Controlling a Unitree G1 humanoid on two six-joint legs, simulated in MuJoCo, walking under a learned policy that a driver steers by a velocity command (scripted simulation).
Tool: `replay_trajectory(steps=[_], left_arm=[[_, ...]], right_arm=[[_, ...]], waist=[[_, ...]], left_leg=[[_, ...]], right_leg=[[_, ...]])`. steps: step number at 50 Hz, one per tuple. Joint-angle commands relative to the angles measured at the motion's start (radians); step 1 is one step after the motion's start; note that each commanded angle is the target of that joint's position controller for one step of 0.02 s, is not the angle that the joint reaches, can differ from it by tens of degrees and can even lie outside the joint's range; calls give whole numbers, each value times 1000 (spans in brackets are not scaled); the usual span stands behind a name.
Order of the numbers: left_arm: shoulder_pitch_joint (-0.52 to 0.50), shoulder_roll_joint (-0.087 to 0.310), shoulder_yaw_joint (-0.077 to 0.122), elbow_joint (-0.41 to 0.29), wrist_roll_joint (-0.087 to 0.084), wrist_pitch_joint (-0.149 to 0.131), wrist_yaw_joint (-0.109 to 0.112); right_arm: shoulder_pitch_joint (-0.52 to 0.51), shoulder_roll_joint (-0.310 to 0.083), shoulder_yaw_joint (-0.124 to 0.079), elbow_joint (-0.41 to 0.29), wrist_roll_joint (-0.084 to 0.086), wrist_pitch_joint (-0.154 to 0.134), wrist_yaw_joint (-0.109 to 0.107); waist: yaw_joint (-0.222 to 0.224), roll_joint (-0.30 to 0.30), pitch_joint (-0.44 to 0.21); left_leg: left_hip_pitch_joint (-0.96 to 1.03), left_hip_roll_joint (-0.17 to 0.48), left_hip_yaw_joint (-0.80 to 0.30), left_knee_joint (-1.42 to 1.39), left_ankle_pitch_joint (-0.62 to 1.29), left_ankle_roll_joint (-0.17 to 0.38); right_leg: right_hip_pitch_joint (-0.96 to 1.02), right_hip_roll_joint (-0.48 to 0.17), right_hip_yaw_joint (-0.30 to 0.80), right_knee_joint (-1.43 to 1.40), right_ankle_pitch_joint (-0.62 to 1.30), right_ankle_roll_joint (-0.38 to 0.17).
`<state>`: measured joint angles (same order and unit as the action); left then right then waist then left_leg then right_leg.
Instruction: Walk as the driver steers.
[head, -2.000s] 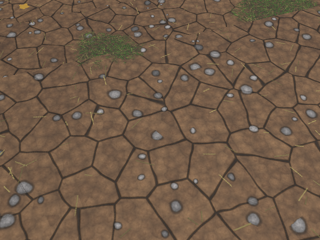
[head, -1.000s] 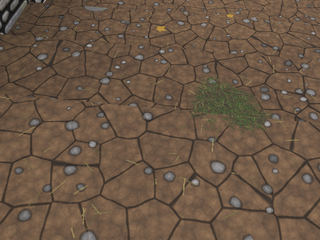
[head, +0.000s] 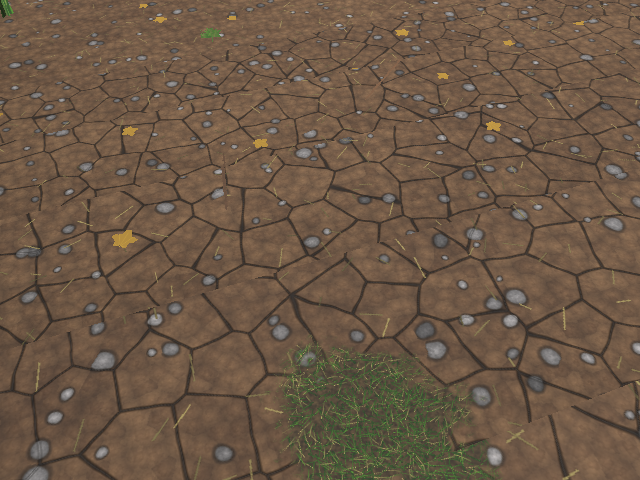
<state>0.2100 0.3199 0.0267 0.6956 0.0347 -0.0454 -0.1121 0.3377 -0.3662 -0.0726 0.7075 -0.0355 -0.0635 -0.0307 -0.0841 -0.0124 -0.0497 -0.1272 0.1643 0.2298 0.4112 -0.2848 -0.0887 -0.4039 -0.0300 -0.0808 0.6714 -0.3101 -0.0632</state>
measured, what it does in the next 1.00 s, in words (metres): walks ahead: right foot, then left foot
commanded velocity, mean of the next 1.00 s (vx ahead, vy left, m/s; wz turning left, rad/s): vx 0.42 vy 0.00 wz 0.00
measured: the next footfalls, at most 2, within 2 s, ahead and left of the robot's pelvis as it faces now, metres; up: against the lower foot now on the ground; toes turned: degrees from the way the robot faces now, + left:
right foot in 0.04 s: +0.07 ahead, -0.10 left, +0.00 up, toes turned -6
left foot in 0.38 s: +0.40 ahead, +0.01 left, +0.00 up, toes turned -18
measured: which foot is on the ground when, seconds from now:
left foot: down 0.00-0.04, up 0.06-0.36, down 0.38-0.86, up 0.88-1.00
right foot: up 0.00-0.02, down 0.04-0.38, up 0.40-0.84, down 0.86-1.00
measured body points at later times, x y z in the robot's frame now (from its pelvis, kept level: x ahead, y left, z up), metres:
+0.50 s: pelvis +0.29 -0.03 -0.02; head +0.31 -0.03 +0.43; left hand +0.48 +0.21 -0.13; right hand +0.30 -0.33 -0.12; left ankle +0.37 +0.02 -0.74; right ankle +0.14 -0.12 -0.63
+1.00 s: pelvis +0.47 -0.10 -0.02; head +0.48 -0.10 +0.43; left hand +0.54 +0.18 -0.12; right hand +0.67 -0.34 -0.10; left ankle +0.45 +0.01 -0.65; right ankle +0.46 -0.22 -0.74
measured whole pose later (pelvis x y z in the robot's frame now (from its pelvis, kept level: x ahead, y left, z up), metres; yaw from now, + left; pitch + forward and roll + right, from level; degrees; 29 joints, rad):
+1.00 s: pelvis +0.47 -0.10 -0.02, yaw +5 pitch +3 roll -2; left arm 0.31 0.28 0.02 0.67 0.03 -0.10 0.05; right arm 0.20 -0.31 -0.04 0.62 -0.11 -0.06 0.07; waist 0.04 0.05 -0.03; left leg -0.66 -0.05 -0.07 1.34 -0.42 -0.04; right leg -0.34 0.01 -0.06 0.70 -0.40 -0.01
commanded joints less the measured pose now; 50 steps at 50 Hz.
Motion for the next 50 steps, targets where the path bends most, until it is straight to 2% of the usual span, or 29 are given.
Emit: replay_trajectory(steps=[1,2,3,4,6,8,14,18,19,20,21,22,23,24,28,29,32,35,36,39,40,42,43,44,45,46,47,49,50], left_arm=[[118,133,65,-37,-22,65,39],[334,231,98,16,-16,71,58],[307,312,105,-31,-30,75,66],[289,283,103,-46,-35,73,81],[229,185,80,-42,-25,61,104],[150,150,66,-67,-22,46,109],[127,190,89,-57,-29,5,105],[102,186,80,-26,-32,-11,100],[59,183,79,-27,-33,-12,107],[36,108,69,-36,-34,-16,117],[259,-44,38,-37,-43,-12,123],[379,22,34,-9,-31,-9,129],[240,80,40,-6,-11,6,132],[124,122,50,-21,10,14,128],[9,58,24,-61,8,60,133],[22,-24,-36,-120,82,27,84],[-4,41,-13,-131,56,21,99],[-64,-7,-37,-179,48,36,94],[-15,16,-30,-167,53,28,92],[-79,45,-14,-201,37,-2,116],[-169,55,-3,-180,-15,16,141],[-24,28,-17,-135,-23,-2,129],[406,58,9,-13,51,-58,121],[560,154,37,23,29,-81,140],[281,176,38,-94,53,-85,121],[156,114,30,-117,27,-86,121],[80,43,3,-112,-17,-79,128],[-30,-103,-43,-131,-19,-81,172],[-50,-42,-27,-140,-6,-82,199]], right_arm=[[-26,-108,-25,-48,17,27,48],[-110,-38,-2,-99,-4,36,51],[-261,16,18,-198,-18,36,47],[-334,-32,16,-239,-28,24,38],[-235,-72,13,-187,-13,3,36],[-162,-89,11,-145,-21,13,40],[-314,-19,45,-188,15,36,66],[21,-47,17,-53,-4,3,55],[184,-58,3,-5,-3,-1,49],[350,-113,-12,34,6,-13,37],[308,-144,-2,27,8,-21,36],[167,-120,-5,-11,44,-11,42],[-12,-56,5,-57,47,-10,39],[-65,-14,19,-74,40,-3,47],[40,-80,4,-5,38,-20,52],[4,57,40,-37,-51,-91,71],[-22,-50,0,-55,-45,-114,76],[38,-53,8,-62,-19,-91,88],[22,-44,12,-74,-43,-89,85],[78,-42,11,-76,-24,-92,76],[43,-96,-39,-57,73,14,37],[-64,-110,-41,-121,54,97,9],[-198,-20,21,-203,-62,-5,74],[-129,158,57,-205,-82,-42,128],[-40,95,51,-177,-37,-53,147],[-30,31,30,-146,-30,-44,128],[-86,28,31,-151,-43,-25,96],[-107,89,65,-162,-115,-3,94],[-114,96,79,-177,-110,-8,118]], waist=[[137,116,-6],[254,-186,-6],[263,-331,74],[277,-190,113],[170,-93,118],[107,-95,91],[111,-84,118],[-18,-39,-16],[-123,-17,-51],[-198,106,-96],[2,366,-137],[86,323,-150],[114,162,31],[104,50,64],[108,67,89],[119,128,-146],[116,31,-22],[102,72,-10],[113,103,-43],[60,109,-19],[24,96,17],[87,160,-49],[271,-116,-88],[249,-301,-207],[160,-175,-134],[137,-15,-3],[110,-24,4],[67,-86,-36],[70,-78,-27]], left_leg=[[-212,84,22,206,-88,88],[-474,14,75,659,-89,42],[-889,-151,-110,859,-332,7],[-986,-104,-258,905,-255,15],[-865,-41,-287,808,-128,20],[-687,-38,-274,691,-71,7],[-368,-153,-221,300,165,0],[51,-242,-141,286,275,80],[145,-236,-123,208,266,95],[267,-108,-266,145,261,129],[372,173,-722,157,619,194],[299,198,-1011,-31,509,284],[111,178,-901,-77,451,359],[13,129,-808,-69,502,385],[-96,8,-600,-96,858,374],[-10,-38,-612,-126,533,381],[-80,-77,-563,-101,548,397],[-219,-125,-535,-31,652,360],[-193,-114,-569,51,660,356],[2,-78,-683,176,680,346],[73,-132,-659,240,993,312],[11,-173,-649,341,1068,259],[-364,-212,-627,560,738,225],[-686,-416,-463,835,-115,117],[-825,-354,-416,999,-376,95],[-863,-225,-430,1065,-312,64],[-836,-144,-412,1034,-246,44],[-626,-88,-353,988,-79,18],[-560,-100,-294,1015,-23,14]], right_leg=[[290,89,-46,-63,-104,-61],[460,-73,290,-223,-356,-137],[515,-230,823,-477,-603,-228],[513,-287,900,-526,-436,-279],[412,-215,675,-415,-219,-258],[283,-122,547,-444,-170,-238],[97,-13,448,-455,153,-204],[137,-3,325,-137,824,-94],[153,20,296,99,853,-64],[50,109,246,529,505,-23],[-168,244,302,854,-305,8],[-250,211,317,820,-230,-6],[-278,128,227,805,-102,13],[-239,80,181,736,-56,21],[-164,27,134,458,-23,69],[-154,-10,243,501,-12,130],[-212,-8,179,340,69,197],[-60,8,88,263,79,185],[-55,7,129,344,192,165],[-211,45,161,254,13,174],[-255,60,145,139,74,95],[-37,98,121,34,130,42],[405,133,74,-22,223,51],[787,-175,378,-87,771,-241],[596,-441,707,-226,910,-432],[435,-485,725,-207,714,-398],[312,-424,627,-188,571,-319],[155,-261,357,-172,627,-187],[77,-210,264,-194,651,-171]])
